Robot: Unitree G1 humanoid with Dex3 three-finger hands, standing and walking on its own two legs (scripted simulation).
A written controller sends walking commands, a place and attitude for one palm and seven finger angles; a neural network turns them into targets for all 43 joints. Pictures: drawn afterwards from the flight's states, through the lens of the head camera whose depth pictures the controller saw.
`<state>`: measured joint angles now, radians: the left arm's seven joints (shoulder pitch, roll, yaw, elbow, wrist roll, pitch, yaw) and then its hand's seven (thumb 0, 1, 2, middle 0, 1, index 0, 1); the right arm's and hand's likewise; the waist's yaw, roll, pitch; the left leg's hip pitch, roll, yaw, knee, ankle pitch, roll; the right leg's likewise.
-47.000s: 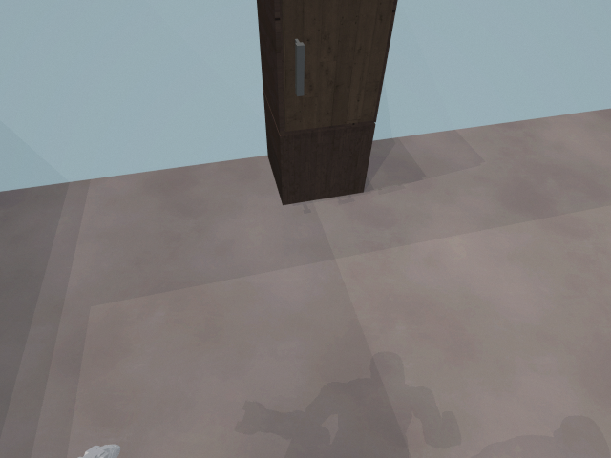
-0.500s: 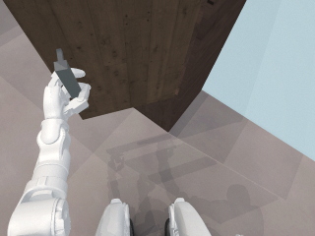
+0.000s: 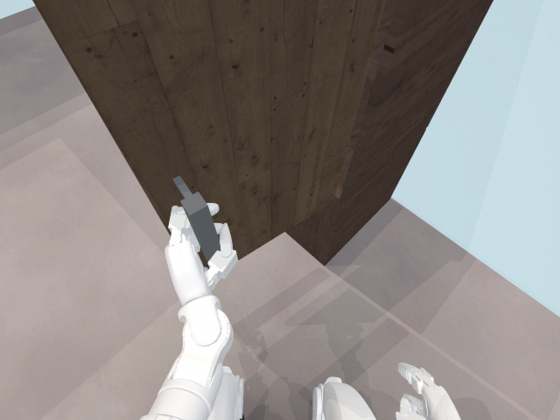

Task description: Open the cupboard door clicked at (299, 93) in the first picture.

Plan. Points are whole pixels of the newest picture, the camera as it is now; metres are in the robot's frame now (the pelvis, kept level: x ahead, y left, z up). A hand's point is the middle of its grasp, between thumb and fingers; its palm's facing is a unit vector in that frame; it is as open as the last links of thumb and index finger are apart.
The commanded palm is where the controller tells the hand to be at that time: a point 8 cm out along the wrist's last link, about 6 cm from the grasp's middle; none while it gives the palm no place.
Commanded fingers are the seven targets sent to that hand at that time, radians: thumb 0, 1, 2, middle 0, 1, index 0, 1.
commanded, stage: pull the door open along its arc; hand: left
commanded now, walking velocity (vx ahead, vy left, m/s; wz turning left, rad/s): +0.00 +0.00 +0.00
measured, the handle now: (199, 224) +0.39 +0.13 +0.02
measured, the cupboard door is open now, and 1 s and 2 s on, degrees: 80 88 92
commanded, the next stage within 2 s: open thumb and fingers to let go in 0.12 s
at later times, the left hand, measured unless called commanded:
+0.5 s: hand (250, 270) +0.32 +0.05 +0.02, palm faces +0.38 -0.93 -0.03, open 7.6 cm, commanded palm +0.27 +0.09 +0.02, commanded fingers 0.00 -0.15 0.45 -0.32 -1.24 -0.32 -1.24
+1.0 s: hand (250, 272) +0.32 +0.05 +0.02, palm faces +0.33 -0.94 -0.02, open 14.5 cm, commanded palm +0.27 +0.09 +0.02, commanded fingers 0.00 -0.50 0.30 -0.15 -0.30 -0.15 -0.30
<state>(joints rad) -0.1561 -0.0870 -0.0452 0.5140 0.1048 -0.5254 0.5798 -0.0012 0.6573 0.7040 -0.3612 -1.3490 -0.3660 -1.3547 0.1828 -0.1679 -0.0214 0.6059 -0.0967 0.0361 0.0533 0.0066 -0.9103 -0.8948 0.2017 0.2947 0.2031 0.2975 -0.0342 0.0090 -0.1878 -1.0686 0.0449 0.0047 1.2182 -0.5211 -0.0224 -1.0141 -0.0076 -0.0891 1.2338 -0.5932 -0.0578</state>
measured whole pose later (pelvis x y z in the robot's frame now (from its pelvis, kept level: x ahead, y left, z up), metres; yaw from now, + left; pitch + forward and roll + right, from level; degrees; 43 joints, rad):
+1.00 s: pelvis -0.01 +0.00 -0.01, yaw +1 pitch +20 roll +0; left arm -0.10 -0.12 -0.18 0.46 0.14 -0.49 0.61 -0.01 -0.48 0.30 -0.33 -0.80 -0.33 -0.81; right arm 0.17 -0.18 -0.02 0.63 -0.10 -0.05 0.02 0.01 -0.91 -0.90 0.20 0.29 0.20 0.30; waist -0.02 0.03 -0.19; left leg -1.09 0.03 -0.01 1.24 -0.51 -0.03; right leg -1.03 -0.02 -0.10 1.27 -0.59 -0.07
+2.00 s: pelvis -0.01 +0.01 -0.02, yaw +0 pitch +20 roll +0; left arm 0.30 0.07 -0.19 0.06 -0.03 -0.50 0.04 -0.02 -0.50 0.30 -0.18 -0.32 -0.19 -0.32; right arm 0.17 -0.20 0.00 0.45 -0.02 0.01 0.01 0.01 -0.91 -0.90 0.20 0.29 0.20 0.30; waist 0.01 0.02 -0.18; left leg -1.12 0.03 0.01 1.32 -0.56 -0.01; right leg -1.06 -0.02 -0.08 1.34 -0.64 -0.05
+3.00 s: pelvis +0.01 +0.02 +0.04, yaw +0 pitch +11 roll -2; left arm 0.60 0.27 0.07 -0.31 -0.17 -0.26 -0.10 -0.02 -0.43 0.33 -0.15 -0.30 -0.15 -0.31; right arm 0.28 -0.22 0.01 0.41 0.04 -0.03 -0.09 0.01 -0.91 -0.90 0.20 0.30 0.20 0.30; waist 0.01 0.04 -0.16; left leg -0.76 0.03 0.00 1.06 -0.49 0.00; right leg -0.68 0.00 -0.09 1.03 -0.53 -0.03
